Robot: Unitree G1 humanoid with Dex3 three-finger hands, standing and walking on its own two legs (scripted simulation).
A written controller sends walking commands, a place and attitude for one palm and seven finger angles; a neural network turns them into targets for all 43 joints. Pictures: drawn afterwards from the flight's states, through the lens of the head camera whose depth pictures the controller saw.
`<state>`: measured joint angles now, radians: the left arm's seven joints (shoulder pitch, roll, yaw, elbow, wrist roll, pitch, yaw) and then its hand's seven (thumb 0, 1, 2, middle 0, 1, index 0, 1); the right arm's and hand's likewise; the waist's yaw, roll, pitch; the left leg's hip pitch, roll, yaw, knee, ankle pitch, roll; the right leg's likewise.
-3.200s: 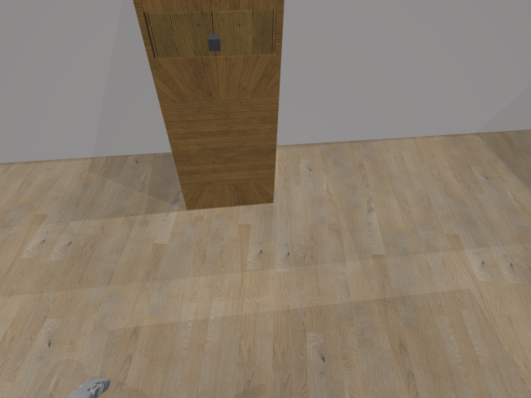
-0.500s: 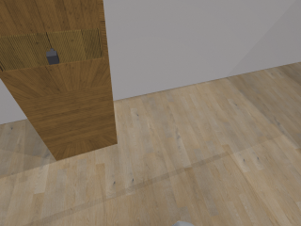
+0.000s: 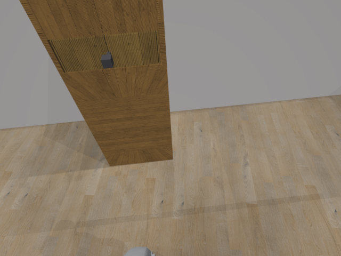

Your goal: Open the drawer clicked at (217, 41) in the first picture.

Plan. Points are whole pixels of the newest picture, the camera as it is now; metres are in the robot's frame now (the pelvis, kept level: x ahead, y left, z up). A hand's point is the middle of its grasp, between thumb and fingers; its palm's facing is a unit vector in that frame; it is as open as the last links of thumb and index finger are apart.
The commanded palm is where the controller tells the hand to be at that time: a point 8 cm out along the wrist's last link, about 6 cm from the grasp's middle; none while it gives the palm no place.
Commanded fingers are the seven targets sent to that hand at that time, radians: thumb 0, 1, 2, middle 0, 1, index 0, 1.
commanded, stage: turn to face it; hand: left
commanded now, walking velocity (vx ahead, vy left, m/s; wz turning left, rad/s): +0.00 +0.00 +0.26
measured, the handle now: (107, 58) +0.75 +0.26 +0.06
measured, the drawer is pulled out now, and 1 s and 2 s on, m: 0.00 0.00 0.00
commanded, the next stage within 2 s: take the last steps up to it in 0.02 s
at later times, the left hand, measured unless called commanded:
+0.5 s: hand out of the picture +0.02 +0.25 -0.18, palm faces +0.14 -0.98 -0.17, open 7.4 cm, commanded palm none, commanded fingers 0.00 0.90 0.90 -0.20 -0.30 -0.20 -0.30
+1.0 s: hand (115, 227) +0.22 +0.18 -0.16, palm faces +0.13 -0.96 -0.23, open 7.2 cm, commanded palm none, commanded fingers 0.00 0.90 0.90 -0.20 -0.30 -0.20 -0.30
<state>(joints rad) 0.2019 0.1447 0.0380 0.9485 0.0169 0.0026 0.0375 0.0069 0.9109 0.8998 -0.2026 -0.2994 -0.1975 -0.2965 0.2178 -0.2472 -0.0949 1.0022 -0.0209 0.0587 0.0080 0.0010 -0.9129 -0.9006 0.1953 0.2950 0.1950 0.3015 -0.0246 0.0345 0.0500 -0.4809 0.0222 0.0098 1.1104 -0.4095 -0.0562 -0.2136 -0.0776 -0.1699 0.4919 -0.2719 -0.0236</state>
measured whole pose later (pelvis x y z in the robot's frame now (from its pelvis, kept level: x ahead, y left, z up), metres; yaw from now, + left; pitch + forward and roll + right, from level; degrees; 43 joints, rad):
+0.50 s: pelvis +0.04 +0.06 +0.00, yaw +5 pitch -1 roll +0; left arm 0.31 0.22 0.05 1.07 0.03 0.03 -0.01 0.01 0.92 0.90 -0.20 -0.30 -0.19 -0.30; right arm 0.30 -0.16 -0.03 1.04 -0.02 -0.04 -0.02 -0.01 -0.95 -0.90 0.20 0.30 0.20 0.30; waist 0.02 -0.05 0.02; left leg -0.03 -0.01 0.07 0.33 -0.28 0.04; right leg -0.52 -0.10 -0.04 1.04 -0.26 0.05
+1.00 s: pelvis +0.19 -0.01 +0.00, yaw +6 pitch -1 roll +0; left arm 0.24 0.16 0.04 1.06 0.01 -0.06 0.03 -0.01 0.95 0.90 -0.20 -0.30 -0.20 -0.30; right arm 0.29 -0.16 -0.06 1.08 -0.03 -0.01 0.00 0.00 -0.91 -0.90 0.19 0.29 0.19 0.30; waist -0.04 0.04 0.02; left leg -0.49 0.11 0.06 1.04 -0.30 -0.01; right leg -0.17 0.01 -0.18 0.40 -0.22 -0.07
